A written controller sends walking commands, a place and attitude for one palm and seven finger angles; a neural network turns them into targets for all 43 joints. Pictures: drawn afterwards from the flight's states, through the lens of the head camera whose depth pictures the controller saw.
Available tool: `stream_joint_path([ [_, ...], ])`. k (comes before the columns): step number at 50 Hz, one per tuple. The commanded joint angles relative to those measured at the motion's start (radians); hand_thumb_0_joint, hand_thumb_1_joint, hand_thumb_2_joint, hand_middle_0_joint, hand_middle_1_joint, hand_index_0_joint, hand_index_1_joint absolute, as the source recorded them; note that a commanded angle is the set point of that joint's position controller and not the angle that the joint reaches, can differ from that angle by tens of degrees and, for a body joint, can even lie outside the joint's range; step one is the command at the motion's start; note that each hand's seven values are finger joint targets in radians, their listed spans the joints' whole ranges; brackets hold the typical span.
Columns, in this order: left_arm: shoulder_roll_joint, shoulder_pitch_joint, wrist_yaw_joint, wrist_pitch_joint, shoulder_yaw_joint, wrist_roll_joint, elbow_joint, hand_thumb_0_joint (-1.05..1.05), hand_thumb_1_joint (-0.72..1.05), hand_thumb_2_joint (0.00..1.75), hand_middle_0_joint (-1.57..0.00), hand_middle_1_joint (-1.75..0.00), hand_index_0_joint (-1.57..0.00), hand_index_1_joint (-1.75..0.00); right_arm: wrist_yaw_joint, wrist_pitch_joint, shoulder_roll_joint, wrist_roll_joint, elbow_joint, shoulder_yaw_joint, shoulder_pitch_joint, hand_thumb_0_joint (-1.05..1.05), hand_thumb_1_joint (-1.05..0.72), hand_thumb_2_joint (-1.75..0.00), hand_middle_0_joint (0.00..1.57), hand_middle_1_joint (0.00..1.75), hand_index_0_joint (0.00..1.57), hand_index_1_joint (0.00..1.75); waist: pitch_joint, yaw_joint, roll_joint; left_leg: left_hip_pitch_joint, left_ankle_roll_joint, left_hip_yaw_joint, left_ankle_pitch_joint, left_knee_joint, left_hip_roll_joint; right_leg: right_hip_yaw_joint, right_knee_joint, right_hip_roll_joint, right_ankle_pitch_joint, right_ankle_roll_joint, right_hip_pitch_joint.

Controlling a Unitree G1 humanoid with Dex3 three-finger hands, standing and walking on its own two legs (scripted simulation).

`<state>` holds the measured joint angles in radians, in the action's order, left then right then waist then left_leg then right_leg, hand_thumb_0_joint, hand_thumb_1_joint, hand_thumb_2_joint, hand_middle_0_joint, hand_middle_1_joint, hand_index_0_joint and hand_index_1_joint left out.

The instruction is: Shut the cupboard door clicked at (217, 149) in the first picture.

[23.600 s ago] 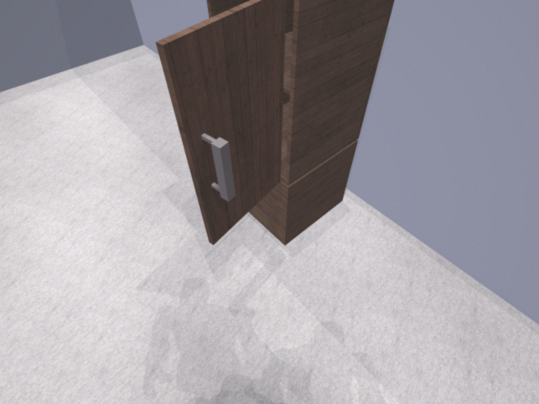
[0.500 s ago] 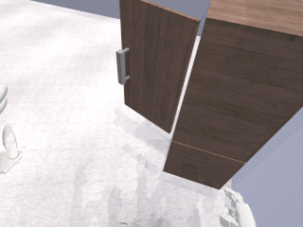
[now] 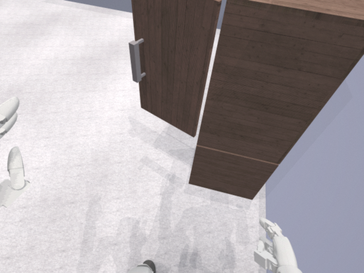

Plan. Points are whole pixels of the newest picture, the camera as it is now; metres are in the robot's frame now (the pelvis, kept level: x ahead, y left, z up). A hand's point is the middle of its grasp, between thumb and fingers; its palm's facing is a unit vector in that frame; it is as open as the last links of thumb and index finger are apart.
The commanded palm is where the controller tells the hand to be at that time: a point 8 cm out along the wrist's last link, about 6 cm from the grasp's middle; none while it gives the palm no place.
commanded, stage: stop stepping back and stand still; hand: left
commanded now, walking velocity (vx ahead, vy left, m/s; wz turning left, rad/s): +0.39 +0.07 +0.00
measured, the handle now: (139, 60) +0.89 +0.20 -0.03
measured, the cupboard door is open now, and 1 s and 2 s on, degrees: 69 69 69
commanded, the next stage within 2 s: let the arm hang, fingers relaxed in 0.84 s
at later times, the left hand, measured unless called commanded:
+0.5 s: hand out of the picture +0.15 +0.30 +0.18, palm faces +0.39 -0.80 -0.46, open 7.4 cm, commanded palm +0.09 +0.33 +0.19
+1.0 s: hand out of the picture +0.19 +0.31 +0.11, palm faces +0.28 -0.82 -0.50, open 7.4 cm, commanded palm none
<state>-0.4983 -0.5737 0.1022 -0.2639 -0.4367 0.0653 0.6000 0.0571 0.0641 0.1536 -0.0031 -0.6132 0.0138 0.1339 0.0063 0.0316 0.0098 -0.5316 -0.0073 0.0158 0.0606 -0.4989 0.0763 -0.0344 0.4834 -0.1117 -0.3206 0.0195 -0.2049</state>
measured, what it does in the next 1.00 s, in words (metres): steps on the spot: left foot, then right foot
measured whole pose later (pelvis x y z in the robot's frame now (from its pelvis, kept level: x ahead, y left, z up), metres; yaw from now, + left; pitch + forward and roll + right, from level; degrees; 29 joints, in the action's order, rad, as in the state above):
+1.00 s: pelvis -0.03 +0.05 +0.01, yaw -1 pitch +2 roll -1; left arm -0.43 -0.46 0.09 -0.15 -0.30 0.02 0.24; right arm 0.01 0.11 0.23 -0.01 -0.68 0.01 0.19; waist 0.03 0.00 0.04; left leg -0.39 0.03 -0.03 0.20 -0.55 -0.01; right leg 0.01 0.48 -0.03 -0.34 0.01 -0.17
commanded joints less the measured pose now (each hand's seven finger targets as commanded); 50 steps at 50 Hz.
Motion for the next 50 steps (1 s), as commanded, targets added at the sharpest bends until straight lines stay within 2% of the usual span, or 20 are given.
stream_joint_path([
  [1,-0.164,-0.083,0.063,0.003,-0.184,0.013,0.009,0.0,0.9,0.9,-0.2,-0.3,-0.2,-0.3,0.04,0.002,0.147,0.005,0.147,-0.059,-0.026,0.0,-0.9,-0.9,0.2,0.3,0.2,0.3,0.049,-0.006,-0.077,0.266,-0.029,0.032,0.259,-0.337,-0.073,-0.247,-0.26,0.369,-0.116,0.123,-0.396],
  [4,-0.106,0.073,0.083,0.039,-0.102,-0.008,-0.089,0.0,0.9,0.9,-0.2,-0.3,-0.2,-0.3,0.05,0.002,0.171,0.0,0.143,-0.04,0.0,0.0,-0.9,-0.9,0.2,0.3,0.2,0.3,-0.091,0.01,-0.125,0.197,0.006,0.073,0.257,-0.155,-0.033,-0.181,-0.243,0.294,-0.211,0.074,-0.358],
  [7,-0.083,0.159,0.079,0.021,-0.055,-0.024,-0.082,0.0,0.9,0.9,-0.2,-0.3,-0.2,-0.3,0.062,0.047,0.201,-0.01,0.14,-0.052,-0.001,0.0,-0.9,-0.9,0.2,0.3,0.2,0.3,-0.102,-0.01,-0.035,0.237,0.039,0.097,0.207,0.062,-0.012,-0.096,-0.19,0.169,-0.079,0.016,-0.238],
  [10,-0.086,0.248,0.072,-0.005,-0.034,-0.031,0.103,0.0,0.9,0.9,-0.2,-0.3,-0.2,-0.3,0.06,0.091,0.197,-0.002,0.134,-0.038,-0.003,0.0,-0.9,-0.9,0.2,0.3,0.2,0.3,-0.003,-0.008,0.241,0.138,0.051,0.372,0.664,0.435,0.114,0.005,0.086,0.047,-0.058,-0.038,-0.044],
  [11,-0.081,0.264,0.075,-0.01,-0.036,-0.036,0.139,0.0,0.9,0.9,-0.2,-0.3,-0.2,-0.3,0.058,0.105,0.188,0.002,0.134,-0.036,0.001,0.0,-0.9,-0.9,0.2,0.3,0.2,0.3,0.012,-0.01,0.239,0.144,0.058,0.406,0.706,0.455,0.139,-0.007,0.13,0.05,-0.042,-0.039,-0.038],
  [17,-0.094,0.039,0.077,0.015,-0.085,-0.03,0.183,0.0,0.9,0.9,-0.2,-0.3,-0.2,-0.3,0.028,0.125,0.165,0.023,0.131,-0.033,0.02,0.0,-0.9,-0.9,0.2,0.3,0.2,0.3,0.147,-0.02,0.241,0.201,-0.002,0.171,0.481,0.345,0.049,0.069,-0.055,0.039,-0.016,-0.003,0.117],
  [20,-0.129,-0.038,0.079,0.036,-0.152,-0.012,0.077,0.0,0.9,0.9,-0.2,-0.3,-0.2,-0.3,0.024,0.091,0.163,0.033,0.119,-0.035,0.036,0.0,-0.9,-0.9,0.2,0.3,0.2,0.3,0.156,-0.018,0.152,0.176,-0.015,0.104,0.38,0.24,0.01,0.043,-0.142,0.088,-0.012,0.03,0.146],
  [22,-0.109,0.021,0.077,0.049,-0.134,0.004,0.024,0.0,0.9,0.9,-0.2,-0.3,-0.2,-0.3,0.025,0.064,0.164,0.031,0.12,-0.037,0.023,0.0,-0.9,-0.9,0.2,0.3,0.2,0.3,0.128,-0.009,0.043,0.209,-0.017,0.07,0.347,0.135,-0.007,-0.036,-0.195,0.148,-0.109,0.06,0.046],
  [24,-0.065,0.012,0.073,0.078,-0.085,0.005,-0.021,0.0,0.9,0.9,-0.2,-0.3,-0.2,-0.3,0.024,0.032,0.167,0.012,0.126,-0.056,0.022,0.0,-0.9,-0.9,0.2,0.3,0.2,0.3,0.06,-0.01,-0.116,0.241,-0.011,0.014,0.334,-0.114,-0.05,-0.214,-0.294,0.258,-0.399,0.13,-0.161],
  [26,-0.063,0.088,0.082,0.085,-0.054,-0.004,0.01,0.0,0.9,0.9,-0.2,-0.3,-0.2,-0.3,0.018,0.017,0.163,0.013,0.121,-0.041,0.012,0.0,-0.9,-0.9,0.2,0.3,0.2,0.3,-0.018,-0.008,-0.148,0.106,0.001,0.013,0.246,-0.256,-0.041,-0.299,-0.307,0.36,-0.31,0.19,-0.131],
  [28,-0.073,0.21,0.089,0.068,-0.034,-0.017,0.013,0.0,0.9,0.9,-0.2,-0.3,-0.2,-0.3,0.016,0.032,0.167,0.005,0.111,-0.034,0.001,0.0,-0.9,-0.9,0.2,0.3,0.2,0.3,-0.05,-0.002,-0.122,0.118,0.009,0.02,0.22,-0.171,-0.022,-0.218,-0.23,0.349,-0.107,0.163,-0.097],
  [32,-0.087,0.255,0.085,0.045,-0.039,-0.03,0.047,0.0,0.9,0.9,-0.2,-0.3,-0.2,-0.3,0.037,0.06,0.183,-0.003,0.123,-0.042,-0.013,0.0,-0.9,-0.9,0.2,0.3,0.2,0.3,-0.028,-0.017,0.07,0.331,0.041,0.049,0.066,0.025,0.008,-0.047,-0.074,0.18,0.084,0.031,-0.133],
  [34,-0.101,0.211,0.077,0.028,-0.068,-0.023,0.084,0.0,0.9,0.9,-0.2,-0.3,-0.2,-0.3,0.036,0.066,0.171,0.002,0.125,-0.028,-0.005,0.0,-0.9,-0.9,0.2,0.3,0.2,0.3,0.009,-0.017,0.187,0.316,0.067,0.217,0.085,0.167,0.077,0.036,0.036,0.105,0.076,-0.014,-0.091],
  [36,-0.103,0.208,0.074,0.006,-0.082,-0.024,0.126,0.0,0.9,0.9,-0.2,-0.3,-0.2,-0.3,0.036,0.086,0.167,0.012,0.124,-0.03,-0.009,0.0,-0.9,-0.9,0.2,0.3,0.2,0.3,0.031,-0.023,0.17,0.296,0.082,0.302,0.161,0.237,0.123,0.033,0.045,0.092,0.03,-0.023,-0.048],
  [39,-0.092,0.107,0.077,-0.001,-0.104,-0.021,0.106,0.0,0.9,0.9,-0.2,-0.3,-0.2,-0.3,0.031,0.092,0.169,0.01,0.13,-0.034,0.002,0.0,-0.9,-0.9,0.2,0.3,0.2,0.3,0.081,-0.028,0.13,0.262,0.058,0.198,0.193,0.216,0.082,0.027,-0.054,0.105,0.072,-0.016,0.045],
  [45,-0.096,-0.054,0.074,0.017,-0.139,0.002,0.039,0.0,0.9,0.9,-0.2,-0.3,-0.2,-0.3,0.018,0.069,0.172,-0.001,0.132,-0.044,0.02,0.0,-0.9,-0.9,0.2,0.3,0.2,0.3,0.213,-0.025,0.078,0.33,0.025,0.055,-0.146,0.044,0.024,-0.015,-0.077,0.156,0.326,0.0,0.101],
  [46,-0.076,-0.05,0.072,0.022,-0.116,0.005,0.04,0.0,0.9,0.9,-0.2,-0.3,-0.2,-0.3,0.019,0.059,0.164,-0.005,0.136,-0.041,0.023,0.0,-0.9,-0.9,0.2,0.3,0.2,0.3,0.208,-0.021,0.053,0.333,0.025,0.05,-0.18,0.029,0.023,-0.019,-0.074,0.161,0.362,0.0,0.096],
  [47,0.109,0.086,-0.068,0.175,0.35,-0.078,-0.65,0.0,0.9,0.9,-0.2,-0.3,-0.2,-0.3,-0.06,0.115,0.316,-0.028,-0.016,-0.072,-0.068,0.0,-0.9,-0.9,0.2,0.3,0.2,0.3,0.091,-0.002,0.045,0.278,0.025,0.044,-0.4,-0.132,0.019,0.034,0.047,0.234,0.592,0.014,-0.021],
  [48,0.127,0.101,-0.082,0.252,0.326,-0.078,-0.691,0.0,0.9,0.9,-0.2,-0.3,-0.2,-0.3,-0.062,0.071,0.275,-0.009,-0.051,-0.087,0.018,0.0,-0.9,-0.9,0.2,0.3,0.2,0.3,0.151,-0.006,0.037,0.349,0.012,0.026,-0.362,-0.129,0.026,-0.021,0.036,0.23,0.521,0.022,-0.048],
  [50,0.139,0.164,-0.09,0.259,0.352,-0.09,-0.785,0.0,0.9,0.9,-0.2,-0.3,-0.2,-0.3,-0.055,0.034,0.247,0.006,-0.07,-0.068,0.059,0.0,-0.9,-0.9,0.2,0.3,0.2,0.3,0.143,-0.017,-0.119,0.314,0.035,0.053,-0.297,-0.128,0.031,-0.011,0.038,0.212,0.433,0.022,-0.05],
])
